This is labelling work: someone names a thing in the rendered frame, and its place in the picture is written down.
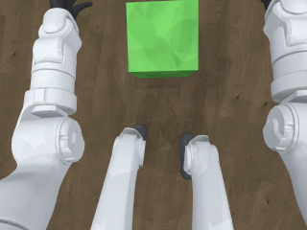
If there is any right robot forearm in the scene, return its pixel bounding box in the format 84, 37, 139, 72
263, 0, 307, 104

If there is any right robot upper arm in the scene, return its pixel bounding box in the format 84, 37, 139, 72
263, 103, 307, 226

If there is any robot right shin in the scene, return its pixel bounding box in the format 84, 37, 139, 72
183, 135, 219, 174

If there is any right robot hand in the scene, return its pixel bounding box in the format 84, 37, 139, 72
261, 0, 271, 10

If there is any left robot hand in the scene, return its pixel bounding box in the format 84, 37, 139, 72
49, 0, 93, 22

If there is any robot right foot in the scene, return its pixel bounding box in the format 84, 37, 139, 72
178, 133, 195, 180

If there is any left robot forearm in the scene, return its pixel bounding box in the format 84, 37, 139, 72
12, 8, 82, 160

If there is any carton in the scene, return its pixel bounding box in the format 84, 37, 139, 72
126, 0, 199, 79

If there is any left robot upper arm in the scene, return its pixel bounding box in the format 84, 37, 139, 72
0, 116, 85, 230

